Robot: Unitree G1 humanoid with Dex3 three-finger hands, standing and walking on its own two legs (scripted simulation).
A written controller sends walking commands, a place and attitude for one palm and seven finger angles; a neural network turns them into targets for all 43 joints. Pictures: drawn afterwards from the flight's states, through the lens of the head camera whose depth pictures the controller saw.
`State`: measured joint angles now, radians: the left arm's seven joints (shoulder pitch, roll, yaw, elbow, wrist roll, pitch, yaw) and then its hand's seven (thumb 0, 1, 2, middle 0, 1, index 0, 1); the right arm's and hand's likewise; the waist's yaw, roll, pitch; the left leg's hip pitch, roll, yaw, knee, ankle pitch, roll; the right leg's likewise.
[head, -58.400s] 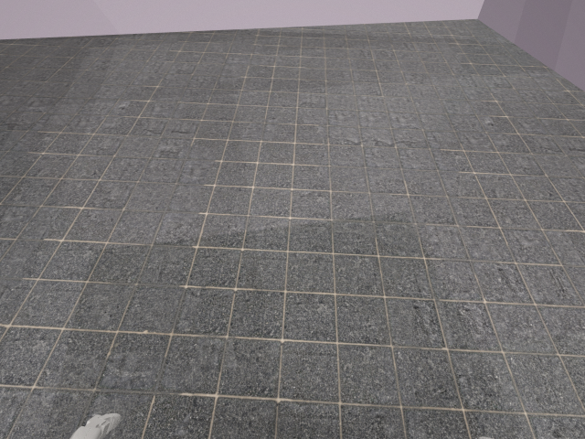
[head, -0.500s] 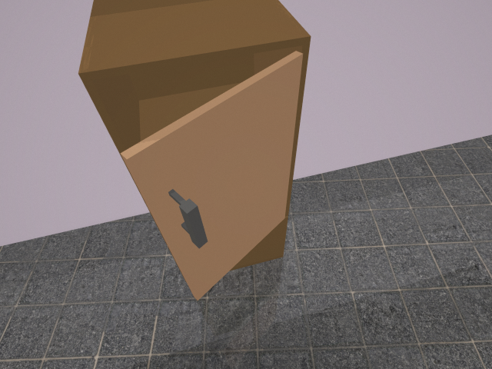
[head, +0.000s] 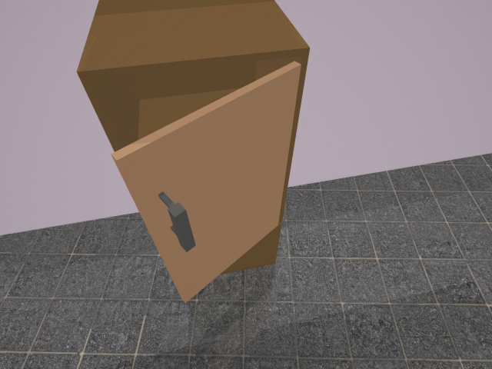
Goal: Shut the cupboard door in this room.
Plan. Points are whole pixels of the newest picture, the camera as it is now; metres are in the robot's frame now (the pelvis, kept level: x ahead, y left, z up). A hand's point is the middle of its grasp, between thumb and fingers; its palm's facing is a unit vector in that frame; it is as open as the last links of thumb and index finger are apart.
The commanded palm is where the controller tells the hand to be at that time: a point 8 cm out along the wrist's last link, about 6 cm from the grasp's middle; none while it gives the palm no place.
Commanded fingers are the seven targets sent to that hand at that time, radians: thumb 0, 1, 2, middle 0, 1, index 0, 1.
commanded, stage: walk to a spot facing it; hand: left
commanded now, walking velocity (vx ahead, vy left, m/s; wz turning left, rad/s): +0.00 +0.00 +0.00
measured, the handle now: (176, 221) +0.36 +0.16 +0.01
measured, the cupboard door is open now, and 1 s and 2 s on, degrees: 31 31 31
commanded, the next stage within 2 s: none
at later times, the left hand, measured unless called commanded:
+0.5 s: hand out of the picture +0.10 +0.21 -0.17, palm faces -0.11 -0.96 -0.27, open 7.4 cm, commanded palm none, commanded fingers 0.00 0.90 0.90 -0.20 -0.30 -0.20 -0.30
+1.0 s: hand (192, 355) +0.18 +0.12 -0.17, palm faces -0.42 -0.88 -0.21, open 7.4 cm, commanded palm none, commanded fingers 0.00 0.90 0.90 -0.20 -0.30 -0.20 -0.30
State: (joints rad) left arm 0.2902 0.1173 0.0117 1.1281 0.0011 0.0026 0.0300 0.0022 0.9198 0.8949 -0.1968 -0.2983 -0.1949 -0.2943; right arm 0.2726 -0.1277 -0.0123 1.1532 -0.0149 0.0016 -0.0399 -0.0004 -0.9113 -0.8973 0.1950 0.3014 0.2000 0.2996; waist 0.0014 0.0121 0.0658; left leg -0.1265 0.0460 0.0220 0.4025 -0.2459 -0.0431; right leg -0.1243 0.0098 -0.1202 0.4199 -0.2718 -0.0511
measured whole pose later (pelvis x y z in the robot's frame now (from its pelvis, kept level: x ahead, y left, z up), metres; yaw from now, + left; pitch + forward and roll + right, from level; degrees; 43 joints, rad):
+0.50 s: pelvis +0.00 +0.01 -0.01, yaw -12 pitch +0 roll +1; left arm 0.17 0.23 0.12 0.99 0.02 0.07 -0.01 0.00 0.91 0.90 -0.20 -0.30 -0.19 -0.29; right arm 0.19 -0.16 -0.06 1.03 -0.03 0.00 -0.04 0.00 -0.91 -0.90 0.20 0.30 0.20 0.30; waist 0.02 0.00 0.11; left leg -0.16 0.11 0.22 0.50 -0.33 -0.03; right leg -0.44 -0.03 -0.05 1.01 -0.47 0.04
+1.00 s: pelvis +0.03 -0.02 -0.01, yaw -29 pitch +2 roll +1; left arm 0.20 0.20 0.07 0.89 0.02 0.04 -0.01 0.00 0.90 0.89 -0.20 -0.30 -0.20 -0.30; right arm 0.05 -0.24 -0.05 0.87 -0.01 0.03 -0.02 0.00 -0.91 -0.90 0.19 0.30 0.20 0.30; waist 0.04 -0.02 0.12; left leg -0.41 0.03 0.01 0.80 -0.40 -0.08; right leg -0.31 0.06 0.07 0.55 -0.27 -0.04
